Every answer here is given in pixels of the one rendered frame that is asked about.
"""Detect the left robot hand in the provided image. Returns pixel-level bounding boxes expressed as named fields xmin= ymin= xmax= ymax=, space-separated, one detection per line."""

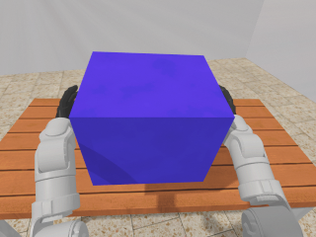
xmin=55 ymin=85 xmax=78 ymax=119

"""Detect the right robot hand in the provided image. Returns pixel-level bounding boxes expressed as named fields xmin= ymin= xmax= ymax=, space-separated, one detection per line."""
xmin=218 ymin=85 xmax=237 ymax=115

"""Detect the robot left upper arm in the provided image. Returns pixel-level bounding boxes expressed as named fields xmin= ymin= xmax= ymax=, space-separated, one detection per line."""
xmin=34 ymin=219 xmax=89 ymax=237

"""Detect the carton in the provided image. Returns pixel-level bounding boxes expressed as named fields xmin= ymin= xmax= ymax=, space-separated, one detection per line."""
xmin=69 ymin=51 xmax=235 ymax=186

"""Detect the right robot forearm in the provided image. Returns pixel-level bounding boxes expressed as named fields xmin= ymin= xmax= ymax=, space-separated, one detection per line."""
xmin=222 ymin=115 xmax=304 ymax=237

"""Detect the robot right upper arm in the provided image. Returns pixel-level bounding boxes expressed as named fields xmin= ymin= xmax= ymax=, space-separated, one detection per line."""
xmin=241 ymin=205 xmax=302 ymax=237

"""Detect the table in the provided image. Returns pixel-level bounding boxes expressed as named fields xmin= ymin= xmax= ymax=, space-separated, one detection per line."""
xmin=0 ymin=98 xmax=316 ymax=237

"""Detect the left robot forearm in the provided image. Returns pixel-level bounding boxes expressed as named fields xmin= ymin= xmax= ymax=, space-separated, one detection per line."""
xmin=30 ymin=118 xmax=81 ymax=237

